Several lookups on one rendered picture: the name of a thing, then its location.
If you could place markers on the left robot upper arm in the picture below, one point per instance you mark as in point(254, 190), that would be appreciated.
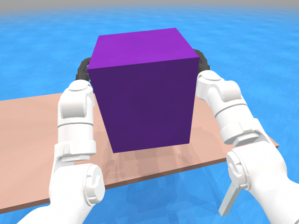
point(74, 190)

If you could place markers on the right robot upper arm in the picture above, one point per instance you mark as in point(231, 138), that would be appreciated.
point(259, 169)

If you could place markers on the right robot forearm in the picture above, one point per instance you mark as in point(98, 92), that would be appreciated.
point(238, 127)

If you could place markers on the table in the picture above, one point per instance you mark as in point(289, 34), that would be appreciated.
point(29, 133)

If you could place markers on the left robot hand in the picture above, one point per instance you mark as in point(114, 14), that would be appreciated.
point(82, 71)

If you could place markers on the right robot hand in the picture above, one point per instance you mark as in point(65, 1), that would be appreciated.
point(202, 62)

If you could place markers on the carton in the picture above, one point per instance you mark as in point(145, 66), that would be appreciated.
point(145, 84)

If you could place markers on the left robot forearm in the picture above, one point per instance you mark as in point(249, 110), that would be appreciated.
point(75, 126)

